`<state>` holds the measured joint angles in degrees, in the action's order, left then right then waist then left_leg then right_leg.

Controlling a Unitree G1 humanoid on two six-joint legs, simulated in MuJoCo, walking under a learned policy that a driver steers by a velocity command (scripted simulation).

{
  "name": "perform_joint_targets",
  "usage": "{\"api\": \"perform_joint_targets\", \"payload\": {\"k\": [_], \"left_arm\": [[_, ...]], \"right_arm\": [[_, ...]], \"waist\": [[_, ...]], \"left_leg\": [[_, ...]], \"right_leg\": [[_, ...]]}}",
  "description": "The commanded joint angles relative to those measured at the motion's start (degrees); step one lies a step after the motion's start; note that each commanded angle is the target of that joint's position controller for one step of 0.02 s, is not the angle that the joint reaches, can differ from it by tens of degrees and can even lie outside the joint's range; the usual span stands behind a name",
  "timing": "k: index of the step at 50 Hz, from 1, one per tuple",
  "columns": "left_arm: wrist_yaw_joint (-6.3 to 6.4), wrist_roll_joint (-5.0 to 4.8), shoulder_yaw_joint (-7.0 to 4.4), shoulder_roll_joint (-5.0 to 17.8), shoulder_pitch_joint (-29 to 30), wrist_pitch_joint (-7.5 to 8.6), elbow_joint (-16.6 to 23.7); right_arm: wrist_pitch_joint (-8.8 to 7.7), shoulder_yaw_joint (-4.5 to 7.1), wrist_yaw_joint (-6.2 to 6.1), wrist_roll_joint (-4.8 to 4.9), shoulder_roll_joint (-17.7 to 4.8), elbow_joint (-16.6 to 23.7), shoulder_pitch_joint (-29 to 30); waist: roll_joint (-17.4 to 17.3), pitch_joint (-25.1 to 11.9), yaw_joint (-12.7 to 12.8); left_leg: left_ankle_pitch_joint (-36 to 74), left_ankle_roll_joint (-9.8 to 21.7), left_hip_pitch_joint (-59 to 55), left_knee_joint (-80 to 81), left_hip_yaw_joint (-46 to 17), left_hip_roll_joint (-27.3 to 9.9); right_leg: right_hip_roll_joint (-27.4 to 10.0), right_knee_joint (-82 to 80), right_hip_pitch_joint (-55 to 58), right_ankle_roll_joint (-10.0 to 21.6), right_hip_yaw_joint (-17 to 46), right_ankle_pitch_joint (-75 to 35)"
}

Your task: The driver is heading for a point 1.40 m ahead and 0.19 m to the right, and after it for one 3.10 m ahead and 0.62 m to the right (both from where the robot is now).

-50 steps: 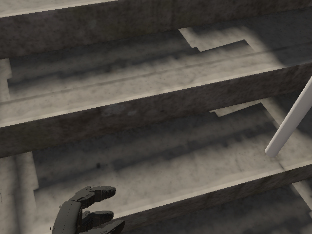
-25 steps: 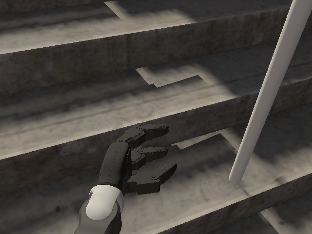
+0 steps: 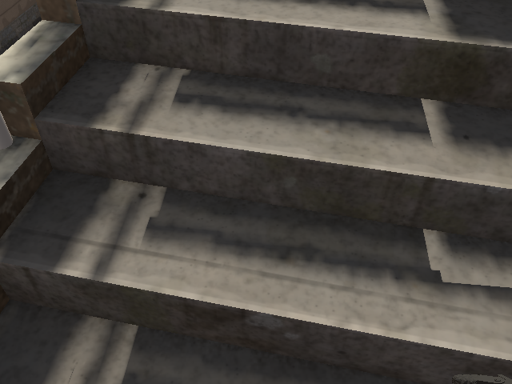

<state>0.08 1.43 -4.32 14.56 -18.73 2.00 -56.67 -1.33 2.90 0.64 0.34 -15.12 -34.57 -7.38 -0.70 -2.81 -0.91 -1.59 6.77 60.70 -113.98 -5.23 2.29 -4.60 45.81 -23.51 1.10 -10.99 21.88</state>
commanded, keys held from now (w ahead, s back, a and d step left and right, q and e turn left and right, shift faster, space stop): w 0.36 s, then w+e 0.64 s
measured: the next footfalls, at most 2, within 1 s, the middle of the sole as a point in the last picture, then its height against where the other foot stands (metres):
left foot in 0.42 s outside the picture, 0.16 m higher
right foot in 1.00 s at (251, 257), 0.17 m higher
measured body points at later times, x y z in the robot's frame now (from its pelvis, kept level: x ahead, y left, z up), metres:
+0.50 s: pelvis +0.26 +0.12 +0.08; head +0.29 +0.12 +0.52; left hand +0.14 +0.33 -0.06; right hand +0.53 -0.04 +0.03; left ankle +0.37 +0.24 -0.54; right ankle +0.07 -0.10 -0.56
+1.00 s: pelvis +0.54 +0.11 +0.21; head +0.55 +0.12 +0.66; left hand +0.80 +0.24 +0.15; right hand +0.46 -0.11 +0.07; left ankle +0.38 +0.25 -0.52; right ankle +0.67 +0.04 -0.38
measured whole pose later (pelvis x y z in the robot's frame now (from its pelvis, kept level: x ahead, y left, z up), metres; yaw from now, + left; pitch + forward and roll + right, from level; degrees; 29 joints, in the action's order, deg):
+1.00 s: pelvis +0.54 +0.11 +0.21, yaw -10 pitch +2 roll -2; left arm -4.1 -1.2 4.1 5.9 0.1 1.5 -36.3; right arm -0.9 -1.3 -3.8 -0.1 -9.5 -58.1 -25.4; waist -0.8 -1.8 1.3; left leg -13.9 -2.0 -6.4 -18.0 22.3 -9.6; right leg 0.3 75.0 -53.7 11.7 -12.9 24.8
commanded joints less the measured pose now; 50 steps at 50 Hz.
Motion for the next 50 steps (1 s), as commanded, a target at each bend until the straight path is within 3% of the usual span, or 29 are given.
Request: {"api": "perform_joint_targets", "payload": {"k": [1, 2, 4, 7, 10, 12, 14, 16, 17, 18, 19, 20, 21, 22, 23, 24, 25, 27, 28, 31, 35, 40, 42, 43, 44, 45, 47, 49, 50], "left_arm": [[-0.41, 0.80, 4.05, -5.3, 9.0, 2.43, 3.5], [-0.57, 1.86, 4.57, -4.2, 6.9, 2.78, 3.6], [-0.47, 0.15, 4.13, -1.5, 1.6, 2.39, 2.9], [0.25, 0.30, 3.71, -0.3, -8.4, 2.03, 2.0], [2.22, -0.46, 3.52, -0.5, -17.6, 1.96, 0.9], [2.89, -0.68, 3.01, -0.4, -19.9, 1.75, 0.6], [4.27, -1.40, 2.36, -0.4, -20.7, 0.62, 0.8], [5.16, -2.00, 2.91, -1.7, -19.0, -0.68, 1.2], [5.32, -2.94, 2.44, 0.4, -15.5, -1.46, 2.0], [5.19, -3.91, 1.41, 2.9, -18.9, -1.67, 0.9], [3.23, -2.99, 1.81, 5.0, -20.8, -0.33, -0.9], [1.97, -1.47, 2.37, 6.1, -20.3, 0.54, -1.1], [1.25, -0.85, 1.59, 10.7, -15.7, 1.44, -0.3], [0.35, -1.97, 1.80, 6.8, -17.8, 3.58, -0.1], [-0.60, -2.75, 2.44, 3.0, -16.5, 5.64, 1.2], [-1.89, -3.14, 1.49, 0.2, -12.9, 6.12, 0.6], [-2.33, -4.59, 0.57, -2.0, -6.0, 5.38, 4.3], [-1.55, -3.66, 2.06, -5.9, 5.6, 3.17, 12.8], [-2.07, -3.04, 2.52, -5.8, 5.9, 2.35, 14.6], [-2.97, -3.32, 5.16, -11.0, 2.4, 0.32, 15.2], [-0.70, -1.56, 5.86, -8.8, 2.6, -1.74, 14.2], [-1.48, -2.18, 7.45, -6.4, 19.8, -0.88, 22.6], [-2.15, -1.96, 7.45, -4.9, 25.4, -0.58, 24.9], [-2.61, -2.38, 8.71, -7.0, 27.3, -0.49, 26.2], [-3.35, -2.76, 8.90, -7.0, 31.3, -0.45, 27.6], [-4.22, -2.74, 8.69, -7.7, 31.9, -0.16, 27.0], [-4.38, -2.94, 7.99, -7.9, 27.4, 0.19, 26.5], [-3.77, -2.50, 4.25, 0.5, 12.7, 0.62, 24.0], [-3.80, -2.40, 1.88, 5.0, 5.3, 0.34, 21.6]], "right_arm": [[1.06, -5.12, 0.08, -0.65, 9.5, -0.4, -8.5], [1.16, -5.04, -0.12, -0.13, 8.9, -1.1, -8.3], [1.11, -5.50, -0.58, 0.52, 8.8, 0.4, -6.0], [1.29, -5.82, -1.54, 0.52, 8.0, 2.9, 1.7], [1.76, -6.69, -2.08, 0.88, 9.3, 6.7, 10.7], [1.01, -7.79, -1.88, 2.07, 11.2, 9.3, 15.2], [0.52, -9.09, -0.50, 1.03, 12.5, 12.1, 20.5], [-1.03, -10.35, 2.31, 0.74, 13.1, 15.1, 25.3], [-1.71, -11.04, 3.67, 0.73, 12.4, 15.2, 26.8], [-2.21, -11.82, 4.05, 1.05, 15.0, 15.8, 29.3], [-3.31, -9.61, 4.17, 1.59, 11.7, 13.9, 22.1], [-3.62, -7.14, 3.43, 2.03, 7.0, 11.8, 12.3], [-3.17, -3.33, 2.04, 2.87, -0.1, 7.8, -2.5], [-2.91, -1.68, 0.86, 1.07, -3.1, 4.6, -12.0], [-1.38, 1.68, -0.39, -0.50, -12.5, 0.7, -21.1], [-1.26, 0.58, -0.69, -2.71, -11.1, -1.9, -21.2], [-1.76, -0.50, 0.30, -2.79, -7.9, -3.7, -15.6], [-2.84, -2.68, 2.18, -2.05, 2.2, -7.8, -7.0], [-3.81, -3.70, 2.38, -2.26, 7.7, -10.5, -5.3], [-4.24, -3.50, 1.85, -1.58, 9.5, -16.8, -8.0], [-3.23, -4.59, 0.26, -4.81, 6.3, -16.2, -5.9], [-1.11, -4.96, -1.77, -4.28, 3.1, -20.5, -14.6], [-1.20, -4.95, -4.09, -3.50, 1.4, -21.6, -19.8], [-1.06, -3.14, -5.32, -2.91, -4.4, -22.0, -20.0], [-0.90, -2.31, -5.93, -1.79, -5.1, -22.1, -22.2], [-1.11, -1.88, -5.96, -1.22, -6.4, -21.9, -18.9], [-0.53, -1.39, -5.46, -0.47, -9.6, -21.1, -17.5], [-0.33, -0.41, -5.00, -0.13, -13.4, -19.0, -15.2], [-0.49, 0.29, -4.40, 0.71, -14.4, -16.2, -12.6]], "waist": [[0.4, 7.2, -6.4], [0.2, 5.4, -5.3], [-0.1, 4.8, -3.5], [-0.2, 6.3, 2.0], [5.3, 7.4, 7.3], [6.2, 10.2, 8.5], [5.9, 11.4, 9.5], [4.1, 10.5, 8.7], [4.0, 10.5, 7.9], [5.6, 8.4, 8.6], [10.4, 5.3, 4.3], [12.4, -1.3, -0.8], [18.2, -9.2, -10.0], [11.3, -18.1, -13.1], [-6.3, -26.5, -14.0], [-10.8, -30.1, -10.5], [-8.4, -21.6, -6.8], [-6.5, -4.1, -1.1], [-5.0, -1.4, 1.8], [-3.6, 2.5, 6.2], [-2.3, 5.4, 7.8], [-3.0, 10.4, 3.9], [-3.4, 9.2, 1.0], [-7.7, 7.2, 1.7], [-4.2, 8.3, -0.2], [-3.0, 8.0, 1.1], [-5.4, 0.8, 5.4], [-15.6, -6.7, 12.0], [-15.8, -11.4, 14.6]], "left_leg": [[8.2, -2.7, 2.2, 1.9, -2.8, -1.2], [7.9, -4.0, 4.3, -8.9, -1.6, -0.3], [4.6, -4.6, 14.3, -11.1, -4.6, -2.0], [1.8, -5.5, 22.4, -3.3, -3.0, -4.1], [-4.0, -7.3, 33.3, -5.8, -1.8, -6.8], [-10.9, -7.7, 42.3, -5.4, -4.2, -10.1], [-12.9, -8.2, 42.9, 4.7, 0.1, -14.1], [-6.7, -7.5, 26.9, 16.7, 4.8, -17.6], [-9.5, -6.7, 7.0, 33.8, 12.3, -16.7], [-19.1, -5.2, -10.4, 40.0, 12.9, -14.7], [-29.1, -2.6, -24.3, 37.4, 21.4, -7.0], [-27.8, 0.2, -33.5, 42.1, 18.5, -4.5], [-23.7, 2.7, -43.7, 51.0, 13.7, -1.8], [-21.2, 8.1, -65.6, 53.3, -6.2, -9.9], [-36.0, 12.9, -72.0, 82.2, -37.2, -22.5], [-42.8, 12.6, -67.9, 97.6, -51.3, -28.4], [-38.3, 7.8, -58.4, 96.5, -42.9, -29.9], [-34.3, 1.3, -41.6, 88.4, -17.5, -25.8], [-29.0, -0.5, -38.6, 87.9, -9.7, -23.3], [-18.0, -4.5, -41.1, 91.8, 1.6, -21.9], [-11.6, -3.7, -35.9, 96.8, 13.0, -20.8], [-10.8, -5.4, -45.9, 102.0, 18.0, -19.5], [-10.9, -4.0, -50.9, 104.9, 19.2, -20.2], [-6.8, -2.2, -53.0, 112.3, 20.9, -22.7], [-4.6, -1.4, -56.0, 113.8, 20.7, -22.6], [6.1, -1.5, -58.0, 113.7, 23.6, -22.6], [65.0, 0.3, -59.3, 102.2, 27.6, -20.7], [97.2, 1.8, -66.3, 84.4, 23.3, -23.0], [88.2, 0.8, -64.3, 71.2, 21.5, -20.6]], "right_leg": [[-8.6, -26.4, -12.3, 6.1, 10.9, -0.6], [-11.4, -27.7, -9.8, 8.5, 13.6, -1.8], [-12.7, -27.8, 0.4, 8.4, 15.0, 2.6], [-12.9, -26.5, 12.0, 8.9, 15.6, 3.1], [-17.5, -30.7, 25.5, 10.8, 20.9, 2.6], [-20.5, -33.8, 33.5, 10.1, 23.1, 4.8], [-19.3, -36.8, 34.9, 8.2, 19.2, 7.5], [-18.0, -43.7, 25.3, 8.9, 15.9, 0.6], [-15.5, -50.6, 13.8, 10.2, 10.1, -4.4], [-15.6, -52.0, 8.3, 9.8, 8.2, -13.8], [-15.7, -45.8, 9.9, 11.1, 5.8, -51.2], [-13.8, -32.6, 15.7, 8.9, 3.9, -79.0], [-12.2, -20.4, 19.8, 7.5, 5.9, -94.1], [-9.7, -3.5, 0.4, 3.4, 9.2, -90.5], [0.2, 15.4, -5.9, 0.4, 13.9, -42.5], [5.9, 44.4, -9.6, -0.9, 19.4, -15.3], [5.2, 60.0, -15.6, 0.3, 24.0, -13.4], [1.1, 64.6, -26.2, 5.7, 20.1, -19.4], [0.3, 65.8, -27.3, 8.2, 19.8, -21.6], [1.4, 68.0, -36.6, 10.7, 22.2, -20.8], [5.4, 73.7, -42.4, 5.7, 17.2, -24.9], [4.2, 69.2, -58.3, 4.9, 12.1, -21.0], [2.1, 61.3, -58.0, 4.0, 8.9, -20.0], [-2.0, 54.1, -53.5, 4.1, 5.2, -11.6], [-2.9, 48.9, -51.1, 4.6, 4.0, -8.0], [-2.5, 43.0, -45.4, 6.3, 1.1, -4.8], [4.7, 37.9, -26.3, 10.2, -6.5, -1.2], [10.6, 24.1, -11.3, 13.4, -5.7, 6.3], [12.4, 10.9, -0.8, 14.8, 1.9, 6.6]]}}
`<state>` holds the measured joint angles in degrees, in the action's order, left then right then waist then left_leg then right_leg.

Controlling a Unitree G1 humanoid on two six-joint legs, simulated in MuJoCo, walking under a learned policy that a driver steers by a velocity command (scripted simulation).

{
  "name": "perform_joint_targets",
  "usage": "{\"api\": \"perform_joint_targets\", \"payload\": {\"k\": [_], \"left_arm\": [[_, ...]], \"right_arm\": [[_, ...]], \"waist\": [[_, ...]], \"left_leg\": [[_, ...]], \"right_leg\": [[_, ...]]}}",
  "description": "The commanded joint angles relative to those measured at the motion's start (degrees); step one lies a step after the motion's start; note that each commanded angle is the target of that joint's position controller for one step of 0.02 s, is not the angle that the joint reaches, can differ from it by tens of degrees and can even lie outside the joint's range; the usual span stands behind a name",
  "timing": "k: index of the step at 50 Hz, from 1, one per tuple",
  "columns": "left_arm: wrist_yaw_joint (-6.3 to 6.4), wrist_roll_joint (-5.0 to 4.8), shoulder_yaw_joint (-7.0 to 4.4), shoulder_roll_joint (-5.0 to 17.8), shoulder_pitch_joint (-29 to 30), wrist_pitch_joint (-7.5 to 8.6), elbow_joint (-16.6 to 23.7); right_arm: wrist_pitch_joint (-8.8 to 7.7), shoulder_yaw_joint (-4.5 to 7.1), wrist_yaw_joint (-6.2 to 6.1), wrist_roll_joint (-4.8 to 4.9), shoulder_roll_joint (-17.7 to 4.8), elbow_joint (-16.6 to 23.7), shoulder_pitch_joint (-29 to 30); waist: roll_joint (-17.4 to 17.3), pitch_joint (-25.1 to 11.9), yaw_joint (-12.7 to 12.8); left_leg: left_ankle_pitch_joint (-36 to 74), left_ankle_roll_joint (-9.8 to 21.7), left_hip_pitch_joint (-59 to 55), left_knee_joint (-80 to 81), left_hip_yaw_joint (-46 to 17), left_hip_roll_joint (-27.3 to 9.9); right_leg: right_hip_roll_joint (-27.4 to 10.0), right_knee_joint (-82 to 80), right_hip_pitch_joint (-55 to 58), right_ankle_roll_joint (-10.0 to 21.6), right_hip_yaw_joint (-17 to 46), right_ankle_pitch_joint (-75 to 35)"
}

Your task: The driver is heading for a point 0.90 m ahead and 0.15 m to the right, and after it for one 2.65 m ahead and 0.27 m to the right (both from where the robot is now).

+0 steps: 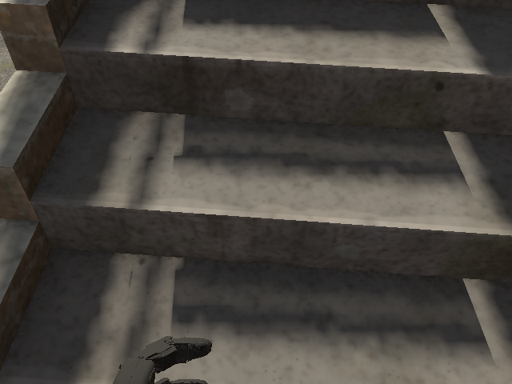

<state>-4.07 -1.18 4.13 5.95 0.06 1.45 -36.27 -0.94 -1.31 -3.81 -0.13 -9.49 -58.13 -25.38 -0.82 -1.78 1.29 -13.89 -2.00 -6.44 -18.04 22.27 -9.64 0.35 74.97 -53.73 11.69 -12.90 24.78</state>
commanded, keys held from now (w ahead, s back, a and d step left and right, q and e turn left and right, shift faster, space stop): w+e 0.38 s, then w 0.62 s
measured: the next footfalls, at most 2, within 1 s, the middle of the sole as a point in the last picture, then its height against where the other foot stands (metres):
left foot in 0.54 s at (268, 315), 0.16 m higher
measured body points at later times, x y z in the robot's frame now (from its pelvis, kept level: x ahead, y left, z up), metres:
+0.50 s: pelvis +0.31 -0.01 +0.17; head +0.33 -0.06 +0.62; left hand +0.29 +0.20 +0.03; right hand +0.54 -0.19 +0.13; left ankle +0.51 +0.02 -0.38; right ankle +0.15 -0.04 -0.58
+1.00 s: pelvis +0.57 -0.10 +0.31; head +0.61 -0.09 +0.76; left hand +0.84 -0.14 +0.25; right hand +0.38 -0.18 +0.18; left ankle +0.51 +0.02 -0.42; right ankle +0.65 -0.27 -0.12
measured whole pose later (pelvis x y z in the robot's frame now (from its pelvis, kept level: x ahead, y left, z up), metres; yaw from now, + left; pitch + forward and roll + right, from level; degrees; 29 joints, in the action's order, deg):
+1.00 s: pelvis +0.57 -0.10 +0.31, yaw -22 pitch +5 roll -1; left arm -3.9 -1.6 7.7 0.2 2.5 3.8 -35.4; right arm -2.0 -2.5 -2.9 -2.0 -0.5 -59.3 -36.2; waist 2.8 -2.4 -8.2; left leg -22.5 1.9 7.7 -25.5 4.9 -0.1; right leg -9.1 112.9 -81.1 -0.6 -3.2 5.8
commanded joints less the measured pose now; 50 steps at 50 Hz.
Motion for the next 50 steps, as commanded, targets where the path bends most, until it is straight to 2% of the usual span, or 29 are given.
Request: {"api": "perform_joint_targets", "payload": {"k": [1, 2, 3, 5, 6, 7, 9, 12, 15, 17, 19, 20, 22, 23, 24, 26, 27, 28, 29, 30, 32, 34, 38, 41, 43, 45, 47, 49, 50], "left_arm": [[1.03, 1.32, -9.31, 20.2, -19.5, -0.32, -0.8], [2.43, 1.88, -10.63, 24.4, -19.8, -1.06, -1.7], [3.97, 2.37, -9.09, 19.1, -19.9, -0.18, -2.6], [3.02, 2.15, -5.91, 7.6, -20.3, 1.35, -6.4], [2.59, 1.56, -6.04, 6.8, -17.2, 2.05, -8.0], [2.11, 1.62, -5.62, 5.6, -17.9, 1.81, -10.4], [0.91, 1.66, -5.32, 5.7, -18.7, 1.73, -12.4], [1.03, 1.42, -4.58, 5.7, -18.0, 1.63, -11.8], [1.83, 3.00, -4.33, 6.5, -27.5, 1.58, -15.6], [2.65, 2.16, -4.82, 7.7, -32.9, 0.35, -17.5], [4.01, 1.75, -3.92, 5.1, -35.7, 0.12, -19.1], [5.35, 0.76, -4.49, 5.5, -34.2, -0.52, -17.8], [6.41, -0.12, -5.29, 7.7, -32.3, -0.46, -18.4], [6.54, 0.94, -5.62, 8.8, -26.9, -0.86, -17.7], [6.30, 1.42, -5.64, 9.8, -29.7, -0.40, -18.0], [6.32, 1.20, -7.34, 17.6, -20.9, 1.10, -17.2], [5.85, 1.99, -7.22, 16.9, -17.1, 2.21, -15.3], [3.37, 2.63, -5.63, 6.4, -20.3, 3.54, -13.7], [0.85, 3.22, -5.30, 4.5, -25.3, 5.31, -14.9], [-0.87, 2.26, -5.29, 3.8, -18.7, 5.77, -11.2], [-0.90, 1.55, -3.36, 1.4, -8.8, 4.85, -4.3], [-0.53, 0.20, -1.64, -1.9, -12.8, 3.67, -4.4], [0.56, 0.11, 0.33, -2.6, -9.4, 1.94, -1.6], [2.00, 1.79, 0.76, -2.6, -2.7, 1.19, 0.7], [1.95, 0.87, 1.69, -4.9, 2.6, 1.54, 2.5], [1.53, 0.65, 2.03, -5.1, 11.4, 2.75, 5.7], [0.62, -0.60, 3.07, -5.8, 14.8, 4.22, 8.3], [-0.32, -0.94, 3.77, -6.9, 20.3, 4.88, 12.5], [-0.80, -0.85, 4.14, -5.9, 21.8, 4.89, 13.6]], "right_arm": [[-2.97, 3.39, 1.06, 0.28, -13.9, 11.7, 7.2], [-6.26, 2.26, 3.55, -0.82, -8.2, 13.8, 10.4], [-8.41, 3.58, 5.49, 0.27, -8.6, 16.0, 13.2], [-8.20, 2.10, 6.40, -0.01, -3.2, 20.2, 20.0], [-7.59, 1.49, 5.64, -2.31, -1.7, 20.6, 19.4], [-7.02, 0.38, 6.11, -2.12, 0.4, 21.8, 18.2], [-6.39, -1.51, 6.12, -1.76, 3.7, 21.9, 14.5], [-5.79, -2.34, 5.20, -2.01, 1.7, 24.3, 18.3], [-5.49, -4.39, 4.47, -1.87, 6.8, 28.0, 27.1], [-6.53, -5.99, 4.78, -1.40, 8.7, 31.0, 35.1], [-7.57, -6.72, 4.56, -1.89, 9.0, 34.4, 43.4], [-7.63, -7.18, 3.88, -2.85, 9.0, 35.8, 45.8], [-7.45, -5.56, 2.89, -2.59, 6.1, 37.1, 45.4], [-7.72, -4.42, 2.78, -2.43, 4.7, 35.6, 40.6], [-8.32, -1.92, 2.70, -1.60, 0.0, 34.9, 35.6], [-7.16, 3.16, 3.04, -0.26, -11.2, 29.0, 12.9], [-6.52, 4.42, 3.62, -1.48, -15.1, 23.5, 1.0], [-4.79, 4.72, 3.72, -3.68, -16.3, 17.3, -3.1], [-3.17, 4.23, 1.54, -4.40, -9.4, 15.9, -1.7], [-2.66, 2.46, 1.77, -1.47, -1.3, 12.9, 2.7], [-3.31, 0.68, 2.82, -1.53, 6.4, 6.5, 5.6], [-4.27, -0.07, 4.68, -2.57, 8.4, 1.5, 4.5], [-2.87, 0.18, 6.19, -2.24, 3.2, 1.6, 7.4], [-3.43, -0.11, 4.66, -2.27, -0.6, 1.2, 2.0], [-3.17, -0.08, 2.91, -1.65, -0.8, -0.3, -6.7], [-2.55, 0.09, 1.46, -2.87, -0.6, -1.7, -16.8], [-1.44, 0.71, 0.27, -2.66, -1.3, -1.3, -18.5], [-0.37, 0.19, -0.03, -1.43, 2.0, -1.5, -19.5], [-0.12, 0.25, 0.13, -0.61, 1.6, -0.9, -17.4]], "waist": [[-1.9, -14.9, 11.0], [15.0, -21.7, 7.2], [11.0, -20.3, 4.3], [-1.6, -2.8, 0.2], [-3.8, 0.1, -2.7], [0.9, -0.3, -3.2], [-1.7, 0.3, -6.2], [-2.0, 1.9, -6.9], [9.6, 0.5, -1.5], [9.4, 2.9, 2.4], [8.1, 3.4, 4.6], [9.9, 2.2, 4.4], [11.7, -1.5, 2.1], [12.7, -6.1, -1.9], [14.1, -12.6, -4.1], [19.0, -20.1, -16.7], [9.1, -25.6, -19.9], [-25.6, -23.7, -12.6], [-27.9, -23.2, -10.3], [-16.1, -9.2, -7.5], [4.2, 3.3, -1.8], [4.7, 2.6, 2.7], [2.4, 5.7, 5.2], [-2.0, 2.0, 2.0], [-3.3, 1.1, -1.9], [-3.3, 1.5, -8.2], [-4.7, 4.3, -8.9], [-3.2, 5.4, -9.1], [-1.6, 5.2, -8.8]], "left_leg": [[57.9, 5.6, 26.5, -44.3, -9.6, -2.0], [6.5, 3.9, 42.3, -64.3, -23.9, 12.2], [5.2, 5.4, 47.6, -79.9, -35.5, 11.3], [6.7, 8.0, 56.9, -91.7, -32.6, 8.2], [8.5, 9.0, 58.2, -93.9, -31.5, 5.9], [7.8, 9.3, 62.2, -103.8, -29.4, 6.8], [9.4, 10.6, 70.6, -108.8, -27.9, 5.9], [15.6, 8.2, 73.4, -96.7, -23.3, 3.2], [13.6, 5.3, 87.2, -110.8, -17.1, 5.6], [9.1, 4.7, 97.3, -104.8, -17.6, 5.4], [8.9, 3.5, 97.0, -94.9, -15.8, 6.1], [6.6, 2.6, 89.1, -86.1, -13.6, 5.4], [2.1, 3.7, 73.1, -68.4, -11.4, 4.5], [0.3, 5.5, 56.2, -61.4, -9.0, 7.5], [-3.5, 6.5, 41.7, -55.8, -6.7, 12.4], [-11.7, 9.3, 27.1, -42.4, -19.7, 11.6], [-14.0, 12.6, 12.4, -33.4, -32.9, 6.8], [-2.2, 21.0, -0.5, -9.8, -62.3, -3.0], [-9.6, 25.4, 1.3, 3.1, -86.3, -11.4], [-15.1, 22.9, 11.0, 3.2, -77.7, -9.7], [-16.9, 16.0, 28.2, -4.2, -53.5, -5.5], [-7.0, 11.5, 30.4, -5.0, -40.0, -1.1], [-1.6, 9.1, 36.0, -2.3, -25.1, 1.8], [3.8, 11.8, 35.4, 0.4, -25.8, 1.3], [4.6, 12.0, 22.3, -1.2, -30.6, -1.3], [9.6, 12.2, 3.4, -1.6, -38.8, -6.3], [1.5, 12.3, -4.1, 1.3, -41.0, -8.1], [2.5, 11.8, 0.7, 3.7, -39.4, -7.4], [4.4, 12.7, 11.7, 10.5, -34.9, -5.6]], "right_leg": [[-2.5, -31.8, 47.9, 9.2, 32.4, 7.1], [-10.4, -56.9, 55.4, 13.0, 70.6, 32.1], [-14.0, -65.0, 53.9, 6.0, 76.3, 32.3], [-11.4, -56.3, 34.4, -0.5, 59.9, 20.7], [-8.1, -54.5, 28.4, -2.9, 49.6, 12.1], [-5.1, -53.4, 29.9, -4.1, 46.0, 8.6], [-3.2, -48.9, 31.2, -6.6, 34.4, -7.6], [0.4, -48.3, 24.1, -7.9, 25.7, -11.4], [-1.9, -50.2, 32.0, -4.6, 34.6, -15.8], [-3.1, -54.5, 40.0, -4.8, 38.5, -6.4], [-4.4, -57.9, 41.3, -3.6, 41.6, -7.2], [-6.4, -65.5, 37.2, -0.9, 41.3, -14.7], [-9.3, -71.8, 41.3, 0.7, 36.0, -29.1], [-8.3, -69.1, 38.6, 0.9, 29.5, -53.0], [-7.1, -63.8, 41.7, 0.6, 28.0, -81.1], [-11.0, -43.3, 55.0, -0.2, 27.3, -117.2], [-9.2, -28.3, 48.2, 0.4, 28.7, -105.5], [5.3, -5.4, 25.9, -2.4, 26.9, -41.9], [11.5, 22.3, 15.6, -5.2, 35.2, -18.1], [8.8, 34.8, 6.3, -4.5, 30.7, -15.4], [4.6, 37.9, 1.6, -1.6, 26.8, -16.1], [3.8, 45.3, -0.8, 0.3, 27.4, -19.1], [0.3, 36.7, -11.3, -3.7, 23.1, -22.2], [-2.7, 32.1, -11.1, -9.3, 12.9, -28.7], [-5.8, 37.0, -23.1, -11.1, 12.0, -28.4], [-8.1, 43.0, -42.1, -11.2, 12.9, -23.7], [-10.5, 43.2, -52.9, -12.3, 12.9, -15.3], [-12.2, 38.4, -49.1, -13.1, 11.8, -16.3], [-11.5, 27.9, -34.5, -13.0, 5.3, -18.1]]}}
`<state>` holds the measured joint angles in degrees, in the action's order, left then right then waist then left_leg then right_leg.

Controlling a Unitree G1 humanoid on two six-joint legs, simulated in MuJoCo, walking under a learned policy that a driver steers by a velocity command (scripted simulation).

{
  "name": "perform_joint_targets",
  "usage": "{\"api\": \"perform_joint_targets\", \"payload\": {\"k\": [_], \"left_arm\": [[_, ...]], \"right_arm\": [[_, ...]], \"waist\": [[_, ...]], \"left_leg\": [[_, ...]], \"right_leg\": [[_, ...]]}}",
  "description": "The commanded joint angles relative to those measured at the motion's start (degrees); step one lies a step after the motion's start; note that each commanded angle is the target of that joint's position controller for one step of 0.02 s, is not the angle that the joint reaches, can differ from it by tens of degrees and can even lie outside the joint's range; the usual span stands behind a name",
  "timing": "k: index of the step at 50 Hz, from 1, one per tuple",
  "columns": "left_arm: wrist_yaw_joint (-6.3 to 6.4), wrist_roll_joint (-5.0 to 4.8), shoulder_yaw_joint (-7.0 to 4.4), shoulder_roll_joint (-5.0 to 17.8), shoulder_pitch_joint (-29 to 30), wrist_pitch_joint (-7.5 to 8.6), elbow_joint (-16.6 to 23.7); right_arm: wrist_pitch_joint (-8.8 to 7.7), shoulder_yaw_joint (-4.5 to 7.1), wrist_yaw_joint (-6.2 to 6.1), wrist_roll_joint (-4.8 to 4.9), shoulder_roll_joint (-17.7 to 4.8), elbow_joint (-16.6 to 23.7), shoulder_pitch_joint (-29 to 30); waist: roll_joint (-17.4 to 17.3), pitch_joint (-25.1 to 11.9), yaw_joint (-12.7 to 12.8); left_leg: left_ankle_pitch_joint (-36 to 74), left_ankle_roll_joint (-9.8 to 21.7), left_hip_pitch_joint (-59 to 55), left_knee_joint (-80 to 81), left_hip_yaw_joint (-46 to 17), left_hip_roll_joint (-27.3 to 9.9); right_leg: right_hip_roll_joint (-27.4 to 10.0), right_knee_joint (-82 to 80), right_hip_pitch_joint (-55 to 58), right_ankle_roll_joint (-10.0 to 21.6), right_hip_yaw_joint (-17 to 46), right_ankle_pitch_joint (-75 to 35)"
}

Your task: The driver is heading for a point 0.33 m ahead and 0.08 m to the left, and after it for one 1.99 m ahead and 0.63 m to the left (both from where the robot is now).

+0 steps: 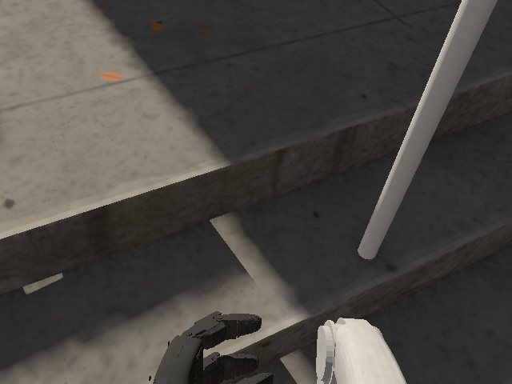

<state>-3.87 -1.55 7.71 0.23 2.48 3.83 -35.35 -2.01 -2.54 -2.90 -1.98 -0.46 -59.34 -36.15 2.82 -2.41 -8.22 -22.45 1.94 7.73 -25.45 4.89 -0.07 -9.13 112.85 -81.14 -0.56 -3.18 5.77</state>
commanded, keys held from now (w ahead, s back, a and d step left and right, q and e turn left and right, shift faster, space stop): w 0.04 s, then w+q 0.10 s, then q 0.80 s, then no key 0.06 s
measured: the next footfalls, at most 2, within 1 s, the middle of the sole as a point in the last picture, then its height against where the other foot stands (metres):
right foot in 0.12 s outside the picture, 0.17 m higher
left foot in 0.66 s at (138, 339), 0.16 m higher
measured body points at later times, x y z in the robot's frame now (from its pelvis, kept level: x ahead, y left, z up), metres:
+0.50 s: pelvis +0.27 -0.02 +0.17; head +0.28 -0.04 +0.62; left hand +0.21 +0.19 +0.02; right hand +0.52 -0.16 +0.09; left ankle +0.33 +0.13 -0.24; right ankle +0.25 -0.14 -0.57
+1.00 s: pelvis +0.40 +0.08 +0.30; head +0.39 +0.13 +0.75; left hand +0.49 +0.34 +0.20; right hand +0.63 -0.08 +0.21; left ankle +0.45 +0.14 -0.40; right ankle +0.49 -0.09 -0.21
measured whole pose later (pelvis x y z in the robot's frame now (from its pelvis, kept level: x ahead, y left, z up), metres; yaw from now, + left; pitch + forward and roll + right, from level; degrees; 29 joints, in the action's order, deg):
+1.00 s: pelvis +0.40 +0.08 +0.30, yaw +28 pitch +2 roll -4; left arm 2.7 1.3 0.8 8.6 -6.7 0.4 -34.4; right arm 1.5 -0.3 -2.4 -0.8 -10.4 -36.2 -14.8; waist 2.2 -0.8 -1.2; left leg -16.3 6.7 31.3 -46.2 -2.5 6.3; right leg -1.5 99.4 -50.3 -0.6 5.8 2.9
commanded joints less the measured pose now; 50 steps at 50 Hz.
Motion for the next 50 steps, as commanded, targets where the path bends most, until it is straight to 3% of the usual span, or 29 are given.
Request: {"api": "perform_joint_targets", "payload": {"k": [1, 2, 3, 5, 6, 7, 8, 9, 10, 11, 12, 13, 16, 19, 22, 25, 27, 28, 30, 32, 33, 34, 35, 36, 37, 39, 40, 45, 50], "left_arm": [[-0.99, 0.05, 1.87, -2.7, 27.5, 2.48, 16.1], [-0.89, 0.32, 1.31, -1.1, 28.5, 2.36, 16.2], [-0.08, 0.54, 0.31, -0.6, 24.2, 3.03, 15.5], [2.01, -0.41, -4.36, 8.7, 3.3, 2.47, 10.0], [2.55, -0.10, -7.61, 15.2, -6.9, 1.42, 6.0], [2.60, 2.17, -10.15, 21.4, -20.0, 0.70, 1.4], [2.89, 4.36, -12.66, 27.9, -28.1, -0.16, -4.2], [4.11, 6.20, -11.20, 22.9, -27.0, -0.99, -4.7], [3.94, 2.53, -9.63, 17.7, -21.4, -0.85, -7.9], [3.30, 0.68, -7.92, 10.3, -17.5, -0.83, -11.4], [3.17, 1.06, -6.93, 5.5, -14.4, -0.17, -14.4], [2.93, 2.49, -6.27, 1.8, -12.4, 0.69, -16.1], [2.68, 3.98, -6.69, 2.7, -10.3, -0.02, -17.5], [3.80, 5.68, -6.83, 9.2, -11.1, -1.54, -16.1], [6.02, 4.23, -7.70, 14.3, -16.9, -2.31, -16.0], [7.94, 3.51, -8.74, 16.7, -20.2, -4.05, -14.6], [9.27, 3.43, -9.49, 18.4, -22.7, -3.90, -13.6], [9.85, 1.68, -11.44, 23.3, -22.4, -4.71, -13.5], [10.08, 0.18, -12.24, 23.4, -25.5, -5.29, -12.8], [8.60, -0.04, -12.52, 25.7, -20.7, -4.55, -11.4], [7.52, -0.18, -12.40, 27.0, -19.2, -4.02, -10.6], [6.97, -0.34, -12.21, 26.1, -18.6, -3.08, -9.4], [5.28, 1.95, -9.61, 17.9, -18.7, -1.88, -5.3], [3.09, 1.37, -10.68, 18.3, -18.7, -0.55, -7.1], [2.01, -0.03, -10.50, 17.1, -15.3, -0.38, -5.1], [3.81, 1.73, -9.62, 13.9, -10.0, -0.99, -1.4], [4.48, 2.52, -9.30, 12.8, -11.6, -1.50, -1.1], [4.78, 2.36, -7.88, 10.8, -15.6, -1.80, 0.4], [8.27, 3.00, -7.88, 11.1, -13.4, -4.71, 3.1]], "right_arm": [[1.00, 1.98, -1.13, 3.02, -7.8, -0.9, -9.3], [0.95, 1.19, -0.32, 3.27, -6.6, -1.9, -8.2], [-0.61, 1.50, 0.91, 2.19, -9.3, -1.9, -7.5], [-2.47, 3.05, 2.06, 0.95, -18.4, -3.3, -6.5], [-2.79, 4.56, 1.72, 0.78, -22.7, -1.6, 0.0], [-3.77, 5.61, 0.63, 0.25, -23.8, 1.1, 5.6], [-5.74, 2.99, 2.12, 1.00, -9.4, 2.3, 2.2], [-8.01, 4.50, 4.40, 0.72, -10.2, 0.3, 2.7], [-7.02, 5.30, 5.30, 2.87, -8.3, 5.8, 10.0], [-5.38, 3.82, 4.96, 3.31, -5.4, 11.2, 17.8], [-3.93, 3.58, 4.41, 3.19, -5.7, 14.2, 20.2], [-2.59, 3.20, 4.43, 3.39, -5.8, 15.2, 18.7], [-0.75, 1.47, 4.71, 5.13, -3.0, 15.2, 14.0], [0.74, 0.75, 3.86, 3.27, -4.2, 18.5, 19.7], [1.44, 0.46, 2.09, 2.25, -6.0, 24.1, 26.0], [1.86, 0.31, 1.93, 1.92, -9.1, 30.9, 35.9], [2.46, 0.05, 2.27, 1.88, -8.7, 32.7, 38.4], [2.67, -1.88, 2.97, 2.21, -4.9, 34.8, 41.6], [3.86, -1.91, 4.02, 2.20, -5.5, 35.9, 45.4], [3.63, 0.34, 4.32, 2.27, -9.1, 33.1, 36.3], [3.20, 2.27, 4.41, 1.98, -13.5, 31.8, 29.8], [2.93, 5.06, 3.99, 2.36, -18.9, 29.2, 21.2], [3.77, 8.13, 2.57, 1.47, -28.9, 28.5, 18.9], [3.59, 7.47, 1.81, -1.87, -28.7, 31.1, 23.4], [2.81, 5.74, 1.64, -2.25, -24.8, 31.5, 26.5], [1.84, 4.09, 2.56, 1.63, -15.0, 28.1, 30.0], [1.52, 3.65, 2.80, 2.11, -12.4, 26.4, 30.9], [0.26, 3.60, 1.84, 1.33, -13.5, 25.7, 24.7], [3.85, 3.74, -1.10, 0.75, -17.7, 30.7, 28.2]], "waist": [[-6.2, 6.9, -1.4], [-4.2, 6.0, -0.4], [-12.2, -0.2, 3.0], [-24.9, -13.0, 14.3], [-25.8, -15.5, 21.1], [-19.9, -22.5, 26.1], [12.7, -29.8, 21.4], [8.3, -31.7, 21.1], [3.9, -17.3, 16.3], [-0.6, -7.3, 13.0], [-4.8, 0.4, 8.9], [-6.5, 2.5, 5.5], [-1.4, 4.7, 0.9], [2.5, 4.3, 1.4], [3.3, 4.6, 3.5], [3.2, 3.9, 5.7], [3.2, 2.3, 7.5], [6.3, 1.8, 7.1], [2.9, 1.7, 9.7], [7.2, -6.3, 6.5], [8.4, -11.6, 3.1], [6.8, -13.6, -0.6], [-22.8, -20.3, 2.2], [-18.1, -27.1, 3.8], [-13.1, -22.6, 4.9], [-5.2, -4.9, 8.3], [-5.1, -1.8, 11.0], [-5.5, -1.7, 10.7], [-10.8, -3.0, 9.7]], "left_leg": [[16.6, 9.7, 4.9, 26.7, -17.2, -17.0], [29.7, 8.6, 10.4, 29.5, -10.5, -13.3], [57.6, 9.7, 11.8, 24.6, -8.4, -12.6], [108.9, 9.3, -8.3, 8.4, -6.5, -14.5], [111.1, 7.6, -10.9, -1.8, -6.9, -14.3], [98.1, 6.8, 0.9, -18.2, -11.4, -12.5], [34.2, 4.0, 25.5, -45.4, -13.1, 1.7], [14.1, 1.8, 28.1, -79.0, -24.0, 6.4], [10.9, 1.4, 35.8, -92.1, -21.5, 4.4], [10.7, 2.4, 42.6, -97.8, -17.0, 2.8], [12.2, 4.4, 46.0, -98.6, -16.3, 0.9], [15.0, 6.4, 45.4, -99.0, -17.8, 0.2], [16.8, 6.4, 50.1, -89.5, -15.9, 0.5], [20.6, 1.3, 55.8, -97.5, -9.2, 2.6], [13.7, -1.5, 69.4, -106.4, -10.1, 1.1], [13.7, -3.0, 69.3, -90.7, -5.7, -3.6], [14.2, -3.9, 68.4, -86.0, -4.0, -6.2], [3.6, -2.4, 63.3, -71.0, -1.7, -9.6], [-5.4, -0.3, 54.0, -55.7, 1.4, -8.7], [-8.8, 3.9, 34.9, -50.1, 7.9, -0.2], [-4.1, 7.1, 27.2, -43.3, 4.7, 2.6], [3.1, 11.4, 13.9, -32.0, -9.2, 2.7], [-6.4, 21.9, -1.7, -6.7, -46.6, -10.5], [-11.6, 22.4, -2.0, 8.8, -65.6, -16.3], [-13.3, 16.1, 4.4, 8.7, -59.0, -15.9], [-16.2, 8.4, 19.8, -3.7, -40.5, -9.1], [-12.4, 6.7, 24.4, -9.0, -32.1, -5.5], [1.0, 6.6, 18.8, -6.8, -27.7, -3.6], [11.8, 0.5, 15.7, -2.6, -25.0, -3.1]], "right_leg": [[-2.5, -19.2, 6.6, 0.3, -4.7, 5.1], [0.6, -31.7, 23.8, 1.9, -12.3, 6.8], [5.3, -36.0, 42.6, 3.9, -13.6, 8.8], [11.6, -45.8, 56.1, 9.6, -9.1, 18.5], [9.7, -54.6, 63.0, 10.5, -2.1, 16.1], [3.0, -61.5, 81.9, 12.4, 14.9, 12.7], [-15.0, -86.9, 99.1, 23.0, 50.5, 6.9], [-19.7, -96.2, 92.5, 24.5, 63.1, -2.3], [-19.7, -94.2, 79.6, 19.4, 49.1, -1.8], [-16.6, -91.3, 71.4, 14.3, 37.6, 1.3], [-12.9, -88.9, 63.5, 10.0, 24.1, 2.3], [-10.0, -87.8, 59.1, 5.6, 15.7, 0.2], [-4.9, -91.4, 58.0, 2.1, -2.6, -7.9], [-5.2, -92.2, 57.0, 5.1, -9.8, -24.3], [-9.1, -92.6, 68.4, 5.9, -6.9, -24.5], [-7.5, -96.1, 72.5, 4.9, -9.6, -14.9], [-8.2, -96.0, 77.4, 6.2, -9.3, -12.9], [-8.3, -101.5, 78.3, 6.7, -11.0, -13.9], [-10.9, -102.0, 80.8, 8.3, -10.3, -17.9], [-11.8, -93.7, 82.9, 9.5, -12.9, -63.6], [-10.5, -84.4, 85.8, 8.6, -12.7, -79.6], [-6.8, -68.8, 74.1, 4.8, -10.5, -70.5], [8.2, -43.9, 50.3, -1.8, -7.2, -2.8], [14.5, -19.9, 47.8, -2.3, 11.3, 13.3], [12.7, -11.3, 44.8, -1.1, 15.0, 9.5], [9.6, -12.1, 36.8, 1.7, 12.2, 4.4], [8.1, -12.5, 37.1, 2.5, 10.5, 1.9], [8.7, -4.9, 29.9, 3.7, 9.6, -2.3], [7.6, -15.5, 27.7, -3.3, 6.3, -3.0]]}}
Keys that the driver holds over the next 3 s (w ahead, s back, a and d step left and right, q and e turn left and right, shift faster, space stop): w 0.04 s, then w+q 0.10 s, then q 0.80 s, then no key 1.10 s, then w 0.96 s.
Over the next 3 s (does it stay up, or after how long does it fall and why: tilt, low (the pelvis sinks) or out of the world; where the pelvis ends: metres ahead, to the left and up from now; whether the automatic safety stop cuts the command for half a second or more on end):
stays up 0.79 0.21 0.47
